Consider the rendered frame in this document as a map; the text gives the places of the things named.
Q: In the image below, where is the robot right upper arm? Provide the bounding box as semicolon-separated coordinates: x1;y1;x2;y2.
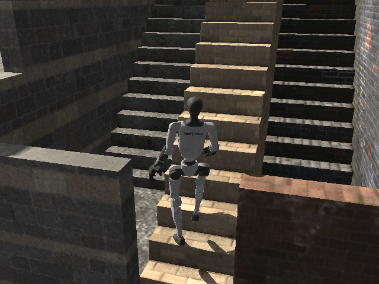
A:
205;122;219;152

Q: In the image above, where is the robot right hand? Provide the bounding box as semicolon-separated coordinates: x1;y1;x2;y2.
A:
202;146;215;157

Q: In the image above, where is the robot head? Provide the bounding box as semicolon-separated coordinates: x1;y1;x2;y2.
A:
183;97;204;127

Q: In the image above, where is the left robot forearm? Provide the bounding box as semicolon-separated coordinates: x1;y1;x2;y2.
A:
153;146;168;170

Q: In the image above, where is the robot left upper arm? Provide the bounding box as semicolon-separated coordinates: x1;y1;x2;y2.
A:
164;121;181;156

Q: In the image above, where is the robot left hand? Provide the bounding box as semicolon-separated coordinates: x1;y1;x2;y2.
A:
149;165;162;182

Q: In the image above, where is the left robot foot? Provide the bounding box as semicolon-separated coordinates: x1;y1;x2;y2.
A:
173;233;185;246

